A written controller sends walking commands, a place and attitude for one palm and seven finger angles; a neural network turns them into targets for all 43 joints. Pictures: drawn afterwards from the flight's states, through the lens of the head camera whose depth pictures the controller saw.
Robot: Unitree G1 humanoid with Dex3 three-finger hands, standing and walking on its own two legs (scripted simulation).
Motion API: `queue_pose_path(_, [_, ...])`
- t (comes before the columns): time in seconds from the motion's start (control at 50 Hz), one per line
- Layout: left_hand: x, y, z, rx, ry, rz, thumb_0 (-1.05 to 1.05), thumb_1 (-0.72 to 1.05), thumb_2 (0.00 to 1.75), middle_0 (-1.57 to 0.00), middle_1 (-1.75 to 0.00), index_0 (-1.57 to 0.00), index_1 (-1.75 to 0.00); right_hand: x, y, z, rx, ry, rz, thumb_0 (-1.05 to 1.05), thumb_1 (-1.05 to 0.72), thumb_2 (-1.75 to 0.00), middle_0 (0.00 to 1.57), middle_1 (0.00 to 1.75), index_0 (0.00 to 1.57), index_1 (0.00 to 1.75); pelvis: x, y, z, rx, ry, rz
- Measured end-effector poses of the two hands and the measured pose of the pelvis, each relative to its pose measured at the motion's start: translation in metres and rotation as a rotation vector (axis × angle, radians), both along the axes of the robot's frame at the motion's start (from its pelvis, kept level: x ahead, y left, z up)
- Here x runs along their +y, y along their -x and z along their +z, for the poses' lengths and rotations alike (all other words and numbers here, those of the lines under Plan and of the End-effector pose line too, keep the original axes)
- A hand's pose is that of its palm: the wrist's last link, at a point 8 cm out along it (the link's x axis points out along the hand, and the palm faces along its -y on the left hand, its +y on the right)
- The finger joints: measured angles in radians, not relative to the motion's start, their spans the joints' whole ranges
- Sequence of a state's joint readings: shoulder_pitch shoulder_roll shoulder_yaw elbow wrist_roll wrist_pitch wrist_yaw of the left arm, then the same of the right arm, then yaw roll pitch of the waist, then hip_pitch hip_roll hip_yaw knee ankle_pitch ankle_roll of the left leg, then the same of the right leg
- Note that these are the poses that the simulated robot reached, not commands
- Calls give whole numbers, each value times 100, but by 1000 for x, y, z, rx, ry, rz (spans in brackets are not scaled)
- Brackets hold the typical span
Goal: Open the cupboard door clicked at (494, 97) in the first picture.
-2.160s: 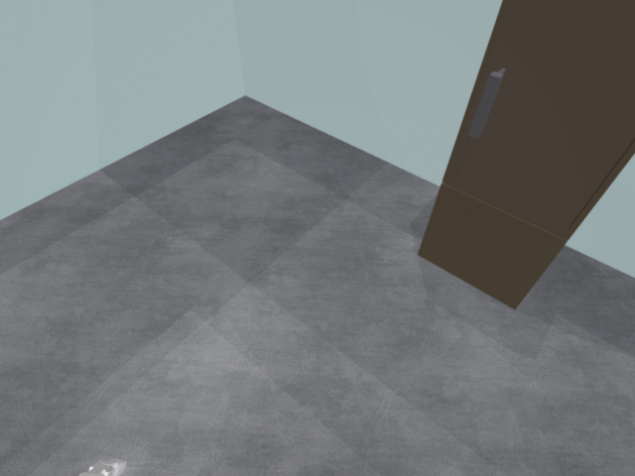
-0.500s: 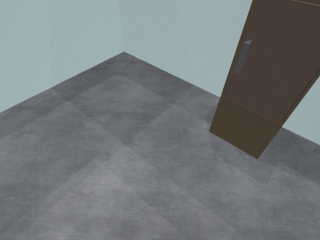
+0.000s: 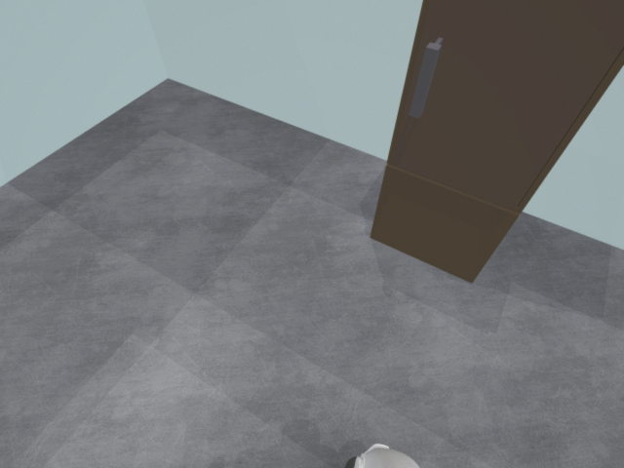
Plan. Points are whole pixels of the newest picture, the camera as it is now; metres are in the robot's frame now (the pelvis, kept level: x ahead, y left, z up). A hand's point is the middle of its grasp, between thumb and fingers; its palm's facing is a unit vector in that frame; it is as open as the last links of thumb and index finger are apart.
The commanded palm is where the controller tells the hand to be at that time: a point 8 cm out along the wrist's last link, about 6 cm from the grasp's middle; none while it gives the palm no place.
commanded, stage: turn to face it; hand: left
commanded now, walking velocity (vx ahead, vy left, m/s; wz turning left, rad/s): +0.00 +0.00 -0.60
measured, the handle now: (427, 78) +0.94 -0.23 -0.01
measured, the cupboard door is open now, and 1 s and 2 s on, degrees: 0 0 0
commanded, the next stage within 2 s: take the last steps up to it in 0.72 s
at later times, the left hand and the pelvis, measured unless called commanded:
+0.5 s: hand (176, 416) +0.20 +0.22 -0.15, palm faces -0.16 -0.97 -0.16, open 7.4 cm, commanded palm none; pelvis +0.09 +0.04 +0.02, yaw -14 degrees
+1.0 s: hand (234, 378) +0.26 +0.14 -0.14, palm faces -0.40 -0.89 -0.20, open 7.3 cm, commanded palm none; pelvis +0.11 +0.00 +0.02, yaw -24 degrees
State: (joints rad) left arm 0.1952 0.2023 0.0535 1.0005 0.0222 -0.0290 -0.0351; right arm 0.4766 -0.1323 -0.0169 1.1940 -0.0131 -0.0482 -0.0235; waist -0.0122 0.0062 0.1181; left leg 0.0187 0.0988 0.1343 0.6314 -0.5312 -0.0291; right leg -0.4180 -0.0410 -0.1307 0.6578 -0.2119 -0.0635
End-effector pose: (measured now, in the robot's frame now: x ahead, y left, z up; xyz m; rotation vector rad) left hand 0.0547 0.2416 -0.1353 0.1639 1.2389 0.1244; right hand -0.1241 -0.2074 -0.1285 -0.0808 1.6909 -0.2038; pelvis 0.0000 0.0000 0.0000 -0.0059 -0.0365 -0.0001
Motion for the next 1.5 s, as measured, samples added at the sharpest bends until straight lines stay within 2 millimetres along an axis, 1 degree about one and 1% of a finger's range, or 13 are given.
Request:
queue_pose_path(0.08, [-2,-43,4,-83,-33,-4,0,92,89,-19,-30,-20,-30,-21,-44,-7,-39,32,-10,1,-90,-90,21,30,20,29,-8,-18,-2,-16,9,-15])
queue_pose_path(0.18, [-5,-66,11,-34,-35,-63,0,92,89,-19,-30,-20,-30,-39,-150,4,-312,95,9,1,-91,-90,20,30,20,29,-5,-34,11,8,7,-62])
queue_pose_path(0.26, [-3,-85,11,-23,-7,-96,0,91,89,-20,-30,-20,-30,-37,-221,20,-508,127,23,1,-91,-90,20,30,20,29,6,-47,14,20,8,-111])
queue_pose_path(0.32, [4,-102,6,-32,17,-109,0,91,89,-20,-30,-20,-30,-28,-256,31,-602,151,28,1,-91,-90,20,30,20,29,17,-58,13,20,13,-147])
queue_pose_path(0.38, [14,-120,0,-37,36,-123,0,91,89,-20,-30,-20,-30,-16,-271,37,-651,175,23,0,-91,-90,20,30,20,29,29,-69,9,19,16,-179])
queue_pose_path(0.48, [25,-146,12,-32,35,-170,0,91,89,-20,-30,-20,-30,0,-258,45,-595,172,-22,0,-90,-90,20,30,20,29,38,-83,22,27,21,-239])
queue_pose_path(0.6, [25,-169,22,14,5,-242,0,91,89,-19,-30,-20,-30,2,-222,41,-494,179,-142,0,-91,-90,21,30,20,30,39,-96,30,40,27,-305])
queue_pose_path(0.84, [-42,-220,27,-61,-50,-423,0,91,89,-19,-30,-20,-30,-16,-118,-3,-242,132,-357,1,-91,-90,20,30,20,29,8,-100,13,36,-2,-398])
queue_pose_path(0.98, [-56,-219,28,-41,-14,-435,0,91,89,-20,-30,-20,-30,-13,-132,9,-276,121,-357,1,-91,-90,20,30,20,29,4,-109,23,37,-11,-420])
queue_pose_path(1.14, [-31,-218,0,62,24,-405,0,91,89,-20,-30,-20,-30,-4,-187,18,-395,179,-339,1,-91,-90,20,30,20,29,13,-143,15,39,9,-457])
queue_pose_path(1.24, [-31,-238,7,125,20,-440,0,92,89,-20,-30,-20,-30,15,-186,29,-355,170,-391,1,-90,-90,20,30,20,29,6,-168,27,41,14,-479])
queue_pose_path(1.36, [-63,-282,17,102,31,-465,0,92,89,-19,-29,-20,-30,37,-171,33,-200,97,-461,1,-90,-90,20,30,20,29,-14,-199,34,48,12,-493])
queue_pose_path(1.5, [-140,-349,10,56,33,-550,0,92,89,-19,-29,-20,-30,35,-162,20,-50,9,-568,1,-90,-90,20,30,20,29,-62,-235,21,40,-7,-515])
